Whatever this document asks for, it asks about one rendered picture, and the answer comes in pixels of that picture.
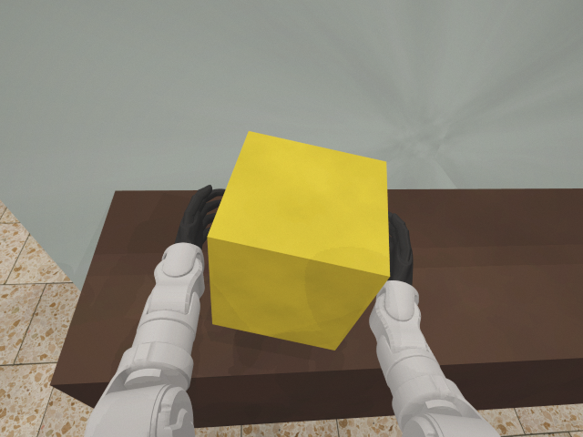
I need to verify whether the robot right upper arm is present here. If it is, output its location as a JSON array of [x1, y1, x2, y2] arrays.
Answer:
[[402, 412, 500, 437]]

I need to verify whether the robot left upper arm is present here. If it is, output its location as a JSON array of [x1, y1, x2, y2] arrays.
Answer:
[[86, 384, 195, 437]]

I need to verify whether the right robot hand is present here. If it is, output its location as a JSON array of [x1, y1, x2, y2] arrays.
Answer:
[[388, 211, 413, 286]]

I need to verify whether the pedestal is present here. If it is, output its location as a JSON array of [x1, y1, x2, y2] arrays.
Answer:
[[50, 188, 583, 428]]

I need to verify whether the left robot hand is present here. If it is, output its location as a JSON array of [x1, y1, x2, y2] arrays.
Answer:
[[175, 185, 226, 249]]

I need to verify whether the carton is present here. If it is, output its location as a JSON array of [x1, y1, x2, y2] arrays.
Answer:
[[207, 131, 390, 351]]

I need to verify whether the robot right forearm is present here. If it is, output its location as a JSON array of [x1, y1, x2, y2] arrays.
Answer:
[[369, 280, 501, 437]]

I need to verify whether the robot left forearm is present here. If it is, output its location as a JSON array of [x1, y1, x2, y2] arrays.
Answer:
[[84, 243, 205, 437]]

